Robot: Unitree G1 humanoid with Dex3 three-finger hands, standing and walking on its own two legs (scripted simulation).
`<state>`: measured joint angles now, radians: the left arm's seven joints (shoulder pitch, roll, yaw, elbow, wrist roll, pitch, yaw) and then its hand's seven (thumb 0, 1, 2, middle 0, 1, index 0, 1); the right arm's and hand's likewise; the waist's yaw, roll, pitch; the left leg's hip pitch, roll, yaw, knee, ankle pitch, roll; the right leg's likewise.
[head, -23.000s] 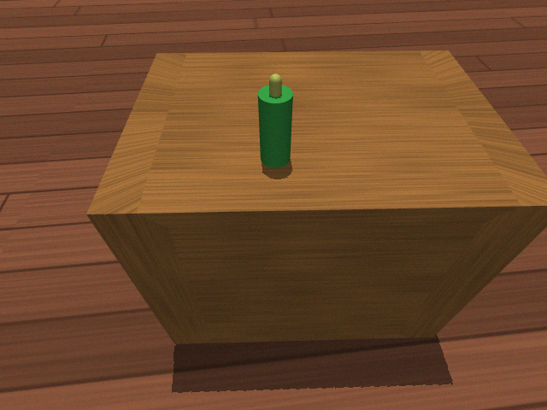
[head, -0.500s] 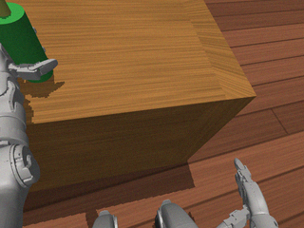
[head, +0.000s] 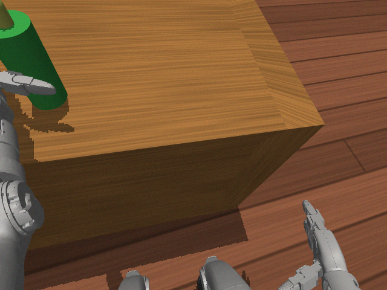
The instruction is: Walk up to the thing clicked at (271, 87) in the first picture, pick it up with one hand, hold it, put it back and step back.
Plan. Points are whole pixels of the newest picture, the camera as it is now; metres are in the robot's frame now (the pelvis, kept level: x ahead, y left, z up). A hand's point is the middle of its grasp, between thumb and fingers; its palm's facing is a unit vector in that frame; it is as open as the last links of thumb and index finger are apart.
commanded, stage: withdraw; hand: left
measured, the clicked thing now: (25, 57) +0.52 +0.22 +0.14
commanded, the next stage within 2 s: rise in 0.10 s
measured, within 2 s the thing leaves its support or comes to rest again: neither
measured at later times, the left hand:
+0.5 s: hand out of the picture +0.44 +0.36 +0.18, palm faces +0.44 -0.86 -0.27, open 17.5 cm
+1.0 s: hand out of the picture +0.23 +0.28 +0.21, palm faces +0.44 -0.80 -0.40, open 17.4 cm
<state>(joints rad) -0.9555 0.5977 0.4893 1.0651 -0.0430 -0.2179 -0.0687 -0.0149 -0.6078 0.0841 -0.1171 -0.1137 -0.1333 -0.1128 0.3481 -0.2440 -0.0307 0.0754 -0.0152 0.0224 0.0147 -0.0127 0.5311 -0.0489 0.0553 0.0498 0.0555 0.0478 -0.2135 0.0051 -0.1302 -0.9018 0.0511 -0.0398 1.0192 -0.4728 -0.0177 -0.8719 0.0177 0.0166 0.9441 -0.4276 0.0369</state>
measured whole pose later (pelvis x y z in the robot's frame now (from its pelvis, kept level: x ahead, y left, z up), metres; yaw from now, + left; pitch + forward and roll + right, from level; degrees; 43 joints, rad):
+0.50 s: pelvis +0.01 +0.00 +0.03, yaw +2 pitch +13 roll -1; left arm -0.77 0.74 0.47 0.98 0.04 0.04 -0.12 -0.01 -0.55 0.03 -0.05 -0.05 -0.06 -0.05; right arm 0.37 -0.25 0.01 0.25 0.06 0.06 0.04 -0.01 0.57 -0.05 0.05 0.05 0.05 0.05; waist -0.07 0.02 -0.12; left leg -0.64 0.03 -0.03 0.82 -0.41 -0.02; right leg -0.62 -0.01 0.02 0.78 -0.39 0.03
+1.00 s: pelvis +0.00 +0.00 +0.04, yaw +2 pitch +4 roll -1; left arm 0.24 0.41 0.40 -0.27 -0.08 -0.06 0.03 -0.01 -0.51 0.00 -0.05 -0.03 -0.06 -0.03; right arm 0.41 -0.23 -0.14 0.34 0.08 0.05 -0.01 -0.01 0.56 -0.05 0.05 0.05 0.05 0.05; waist 0.05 0.04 -0.08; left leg -0.45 0.01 -0.03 0.78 -0.40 -0.02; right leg -0.44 -0.03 0.02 0.75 -0.39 0.04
